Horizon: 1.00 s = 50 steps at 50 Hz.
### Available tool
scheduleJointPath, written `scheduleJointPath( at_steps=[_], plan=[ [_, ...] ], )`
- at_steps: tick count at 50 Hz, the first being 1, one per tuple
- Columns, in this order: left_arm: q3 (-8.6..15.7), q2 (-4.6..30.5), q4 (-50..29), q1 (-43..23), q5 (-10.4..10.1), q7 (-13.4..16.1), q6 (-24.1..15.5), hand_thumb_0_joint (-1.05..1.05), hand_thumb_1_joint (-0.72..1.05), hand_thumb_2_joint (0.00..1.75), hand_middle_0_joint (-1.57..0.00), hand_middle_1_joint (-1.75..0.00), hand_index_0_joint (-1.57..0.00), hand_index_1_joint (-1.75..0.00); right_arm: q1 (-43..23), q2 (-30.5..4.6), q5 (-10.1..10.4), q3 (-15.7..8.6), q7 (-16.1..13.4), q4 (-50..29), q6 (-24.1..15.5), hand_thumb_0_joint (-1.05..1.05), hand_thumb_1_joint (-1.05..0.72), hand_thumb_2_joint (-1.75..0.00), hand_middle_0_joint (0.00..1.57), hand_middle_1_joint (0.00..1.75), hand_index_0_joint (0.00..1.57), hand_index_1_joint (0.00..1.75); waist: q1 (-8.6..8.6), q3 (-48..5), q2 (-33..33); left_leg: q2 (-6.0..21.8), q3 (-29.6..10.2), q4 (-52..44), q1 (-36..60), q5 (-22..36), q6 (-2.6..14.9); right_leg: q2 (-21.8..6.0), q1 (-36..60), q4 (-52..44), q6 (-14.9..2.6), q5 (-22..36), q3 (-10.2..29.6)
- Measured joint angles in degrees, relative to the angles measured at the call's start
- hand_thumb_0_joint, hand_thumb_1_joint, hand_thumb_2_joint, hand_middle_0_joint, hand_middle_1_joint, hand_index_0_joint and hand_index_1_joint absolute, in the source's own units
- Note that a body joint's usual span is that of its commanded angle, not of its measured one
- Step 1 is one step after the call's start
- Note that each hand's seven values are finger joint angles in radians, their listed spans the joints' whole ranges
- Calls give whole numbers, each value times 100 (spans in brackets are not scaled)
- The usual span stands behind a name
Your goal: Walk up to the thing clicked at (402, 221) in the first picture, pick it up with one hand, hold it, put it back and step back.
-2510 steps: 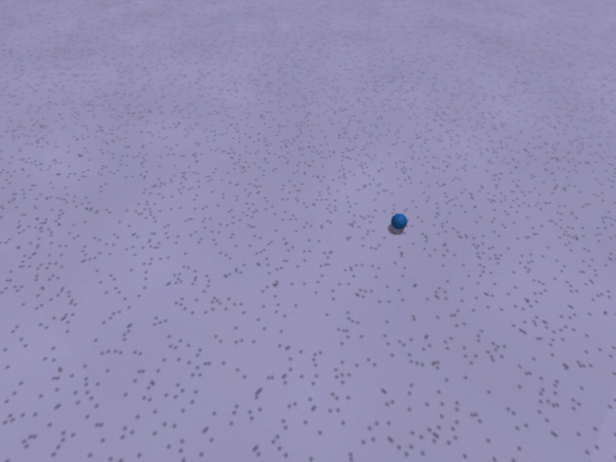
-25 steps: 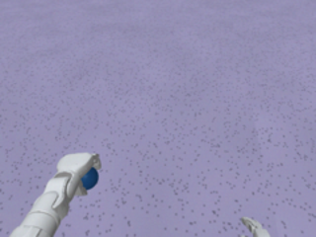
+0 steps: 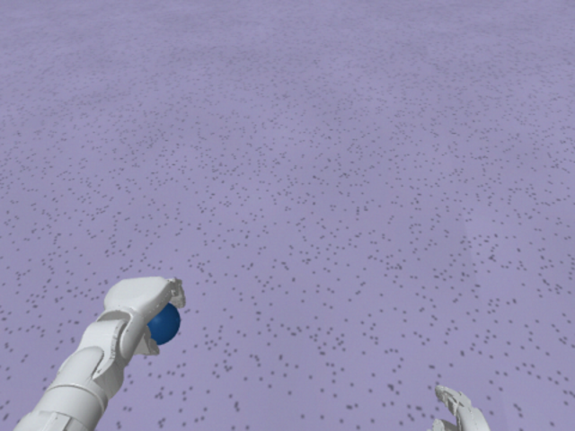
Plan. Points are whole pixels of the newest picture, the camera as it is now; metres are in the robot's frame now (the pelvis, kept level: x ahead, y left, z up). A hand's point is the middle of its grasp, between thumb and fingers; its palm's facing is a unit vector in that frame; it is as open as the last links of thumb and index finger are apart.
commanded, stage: hold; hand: left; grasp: from above
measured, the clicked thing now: (158, 322) +0.31 +0.22 -0.06
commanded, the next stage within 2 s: crouch in 0.20 s
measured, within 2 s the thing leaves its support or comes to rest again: neither
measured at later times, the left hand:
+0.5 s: hand (148, 326) +0.30 +0.23 -0.05, palm faces -0.46 -0.05 -0.89, open 9.4 cm
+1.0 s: hand (177, 338) +0.36 +0.25 -0.24, palm faces -0.42 +0.03 -0.91, open 9.4 cm
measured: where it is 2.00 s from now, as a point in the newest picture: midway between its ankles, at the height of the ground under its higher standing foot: outside the picture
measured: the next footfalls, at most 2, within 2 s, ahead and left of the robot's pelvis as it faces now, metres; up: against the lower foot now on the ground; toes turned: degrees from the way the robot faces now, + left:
none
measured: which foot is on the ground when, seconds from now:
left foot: down 0.00-1.00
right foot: down 0.00-1.00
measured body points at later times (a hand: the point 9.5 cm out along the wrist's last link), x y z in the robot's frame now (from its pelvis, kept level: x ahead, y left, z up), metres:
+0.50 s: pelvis +0.00 +0.01 +0.00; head +0.01 -0.01 +0.45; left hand +0.32 +0.23 +0.00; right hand +0.14 -0.25 -0.12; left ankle +0.01 +0.13 -0.74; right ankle +0.04 -0.13 -0.74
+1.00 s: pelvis -0.03 +0.01 -0.13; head +0.10 +0.03 +0.30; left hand +0.38 +0.24 -0.19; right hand +0.02 -0.29 -0.25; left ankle +0.01 +0.13 -0.74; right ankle +0.03 -0.13 -0.74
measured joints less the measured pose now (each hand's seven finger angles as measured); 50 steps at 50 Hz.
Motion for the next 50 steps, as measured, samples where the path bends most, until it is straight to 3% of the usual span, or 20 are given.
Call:
scheduleJointPath(
  at_steps=[25,35,43,50],
  plan=[
    [16,-28,349,-101,110,220,-70,2,13,51,-61,-77,-63,-68,90,27,-7,-45,34,31,18,1,-90,-89,20,30,20,30,-69,10,-74,-21,15,3,-51,-22,34,-19,-25,-59,34,15,17],
    [79,-154,1644,-654,563,1215,-321,1,10,56,-60,-78,-62,-70,94,29,-171,-114,179,163,-49,0,-90,-89,20,30,20,30,-216,-85,-244,-6,-89,901,-1183,-315,29,-17,-1068,720,31,-242,-60],
    [357,-71,2901,-1680,1012,2023,-458,1,11,56,-59,-80,-61,-71,337,-102,-359,-279,293,215,-207,0,-90,-89,21,30,20,30,-468,-562,-286,48,-212,3010,-3543,-1074,26,20,-3345,2682,64,-933,-112],
    [716,185,3512,-2466,1079,2340,-405,1,12,54,-58,-80,-61,-72,519,-138,-489,-315,259,264,-322,0,-90,-89,20,30,20,30,-770,-900,-185,53,-295,4822,-5647,-1659,55,26,-5413,4420,75,-1478,-122]
  ],
)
